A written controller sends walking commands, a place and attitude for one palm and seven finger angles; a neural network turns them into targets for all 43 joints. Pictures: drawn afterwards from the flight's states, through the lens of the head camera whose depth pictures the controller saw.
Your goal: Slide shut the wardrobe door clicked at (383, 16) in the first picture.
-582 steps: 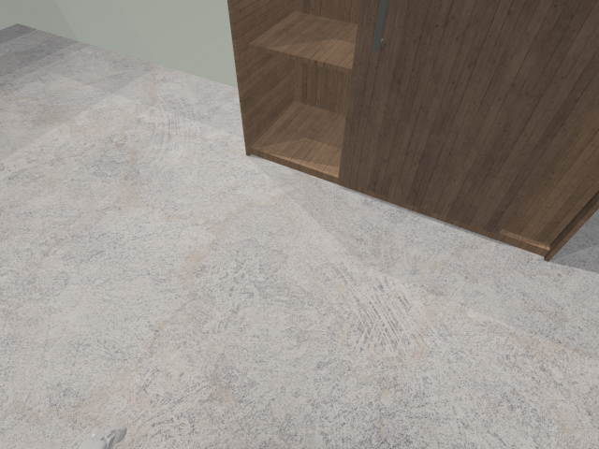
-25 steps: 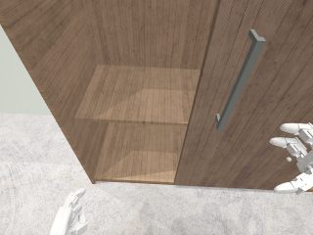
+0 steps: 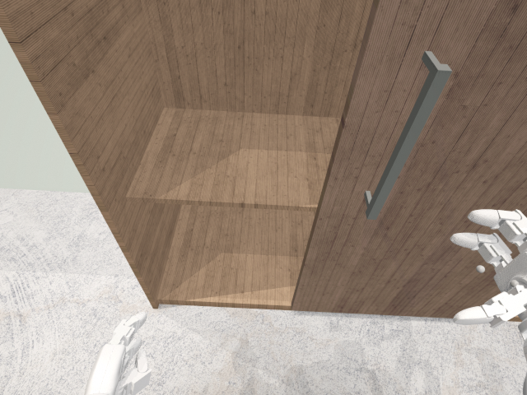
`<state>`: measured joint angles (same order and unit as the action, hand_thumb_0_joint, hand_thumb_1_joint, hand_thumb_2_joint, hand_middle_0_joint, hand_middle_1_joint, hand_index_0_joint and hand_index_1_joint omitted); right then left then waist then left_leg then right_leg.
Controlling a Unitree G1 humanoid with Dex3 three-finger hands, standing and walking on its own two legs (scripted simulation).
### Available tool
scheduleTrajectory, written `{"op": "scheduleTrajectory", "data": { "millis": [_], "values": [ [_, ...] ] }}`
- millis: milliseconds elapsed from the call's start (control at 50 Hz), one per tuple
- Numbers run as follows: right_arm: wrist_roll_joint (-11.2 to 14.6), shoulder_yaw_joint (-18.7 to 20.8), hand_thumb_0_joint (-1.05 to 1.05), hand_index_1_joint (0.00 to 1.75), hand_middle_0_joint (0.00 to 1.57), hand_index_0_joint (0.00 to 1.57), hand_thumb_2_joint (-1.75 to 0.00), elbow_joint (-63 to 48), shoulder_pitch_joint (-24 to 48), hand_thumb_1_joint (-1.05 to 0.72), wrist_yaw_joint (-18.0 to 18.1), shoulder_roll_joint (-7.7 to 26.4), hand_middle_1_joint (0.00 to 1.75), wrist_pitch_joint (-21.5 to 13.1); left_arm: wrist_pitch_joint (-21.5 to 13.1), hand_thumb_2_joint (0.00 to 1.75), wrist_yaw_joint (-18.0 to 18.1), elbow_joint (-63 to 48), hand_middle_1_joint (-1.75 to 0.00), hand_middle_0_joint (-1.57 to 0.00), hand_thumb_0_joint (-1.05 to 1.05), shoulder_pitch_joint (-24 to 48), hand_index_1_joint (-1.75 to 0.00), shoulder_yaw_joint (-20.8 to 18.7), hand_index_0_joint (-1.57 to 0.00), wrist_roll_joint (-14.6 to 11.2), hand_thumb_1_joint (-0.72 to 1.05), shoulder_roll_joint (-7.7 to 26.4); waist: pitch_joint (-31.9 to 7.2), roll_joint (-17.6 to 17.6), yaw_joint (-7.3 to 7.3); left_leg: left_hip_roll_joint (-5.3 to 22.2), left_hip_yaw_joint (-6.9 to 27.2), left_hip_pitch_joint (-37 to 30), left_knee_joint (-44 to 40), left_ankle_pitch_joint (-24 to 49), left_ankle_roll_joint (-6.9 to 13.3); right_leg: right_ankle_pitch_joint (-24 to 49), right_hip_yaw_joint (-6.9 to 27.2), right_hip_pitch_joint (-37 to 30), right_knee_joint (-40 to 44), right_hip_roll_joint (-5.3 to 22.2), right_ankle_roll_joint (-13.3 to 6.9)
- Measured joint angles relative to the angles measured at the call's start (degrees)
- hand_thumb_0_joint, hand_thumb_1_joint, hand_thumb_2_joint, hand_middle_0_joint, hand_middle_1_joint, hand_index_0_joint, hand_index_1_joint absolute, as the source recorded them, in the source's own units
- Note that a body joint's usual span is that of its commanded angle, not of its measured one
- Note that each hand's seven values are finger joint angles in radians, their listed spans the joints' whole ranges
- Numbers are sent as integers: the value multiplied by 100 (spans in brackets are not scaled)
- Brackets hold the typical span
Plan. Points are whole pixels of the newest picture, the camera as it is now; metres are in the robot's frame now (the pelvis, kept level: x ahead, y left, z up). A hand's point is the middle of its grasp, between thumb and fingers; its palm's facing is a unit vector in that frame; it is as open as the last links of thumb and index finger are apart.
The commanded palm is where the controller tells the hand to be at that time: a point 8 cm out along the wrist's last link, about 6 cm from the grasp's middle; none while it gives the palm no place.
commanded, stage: move the hooked fingers beside the handle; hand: right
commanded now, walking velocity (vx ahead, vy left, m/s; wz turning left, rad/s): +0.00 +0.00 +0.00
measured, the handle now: (395, 149) +0.50 -0.21 +0.12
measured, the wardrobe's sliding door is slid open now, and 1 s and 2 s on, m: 0.51 0.51 0.51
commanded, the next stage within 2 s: none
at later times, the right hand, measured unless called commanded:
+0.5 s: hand (456, 228) +0.34 -0.27 +0.11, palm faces +0.04 +1.00 -0.04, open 14.0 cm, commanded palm +0.32 -0.31 +0.10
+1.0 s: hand (445, 203) +0.40 -0.27 +0.10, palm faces +0.02 +1.00 -0.03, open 14.0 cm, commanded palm +0.37 -0.32 +0.10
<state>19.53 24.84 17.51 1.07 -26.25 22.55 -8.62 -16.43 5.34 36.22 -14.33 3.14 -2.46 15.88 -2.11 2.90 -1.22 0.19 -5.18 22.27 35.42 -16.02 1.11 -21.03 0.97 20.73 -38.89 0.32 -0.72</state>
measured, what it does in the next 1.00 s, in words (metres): stands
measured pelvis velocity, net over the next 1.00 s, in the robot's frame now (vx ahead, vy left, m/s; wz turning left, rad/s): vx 0.00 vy -0.01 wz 0.03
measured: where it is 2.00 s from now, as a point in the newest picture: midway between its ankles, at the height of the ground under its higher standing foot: outside the picture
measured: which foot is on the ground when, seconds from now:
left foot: down 0.00-1.00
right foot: down 0.00-1.00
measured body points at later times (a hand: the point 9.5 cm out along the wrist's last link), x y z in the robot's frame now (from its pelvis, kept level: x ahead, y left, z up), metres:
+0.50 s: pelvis +0.00 +0.00 +0.00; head +0.03 +0.01 +0.45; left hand +0.13 +0.26 -0.09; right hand +0.34 -0.32 +0.11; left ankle +0.03 +0.11 -0.72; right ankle -0.01 -0.11 -0.72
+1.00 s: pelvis +0.00 -0.01 -0.01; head +0.05 -0.01 +0.44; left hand +0.10 +0.25 -0.10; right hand +0.39 -0.32 +0.11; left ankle +0.03 +0.11 -0.72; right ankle -0.01 -0.11 -0.72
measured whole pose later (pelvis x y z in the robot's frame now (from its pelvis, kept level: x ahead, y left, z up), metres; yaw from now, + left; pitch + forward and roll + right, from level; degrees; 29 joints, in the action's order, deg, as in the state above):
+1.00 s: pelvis +0.00 -0.01 -0.01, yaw +1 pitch +9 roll +1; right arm 13.6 25.9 45.4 26.8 -25.6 28.3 -13.6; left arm -8.4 4.0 35.5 -19.0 2.4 -1.9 16.6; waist -3.6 1.4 2.8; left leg 0.3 -3.6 30.2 37.5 -16.1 0.4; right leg -21.9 -0.5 28.2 -41.3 0.2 -1.5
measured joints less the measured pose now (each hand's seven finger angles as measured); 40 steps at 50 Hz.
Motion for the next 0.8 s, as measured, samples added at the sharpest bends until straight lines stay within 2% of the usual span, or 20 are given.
{"op": "scheduleTrajectory", "data": {
  "millis": [180,380,800],
  "values": [
    [-156,-129,-1,120,30,30,-30,618,683,51,57,47,120,-27,43,90,62,66,-30,-21,1,48,-30,9,-21,-9,90,25,37,-17,34,21,-20,95,51,2,14,31,22,88,-17,-18,14],
    [-264,70,-1,120,30,30,-30,1327,1207,50,10,277,120,-123,210,90,-8,-13,-30,-21,1,-144,-30,-11,-21,14,90,44,-27,-69,197,-21,68,299,92,10,27,18,-67,238,-25,21,24],
    [-512,123,-1,120,30,30,-30,2355,2150,50,82,465,120,-379,596,90,-92,-22,-30,-20,1,-412,-30,-65,-20,49,90,61,-101,-132,359,-6,137,658,177,-2,-31,-43,-133,596,-153,4,-38]
  ]
}}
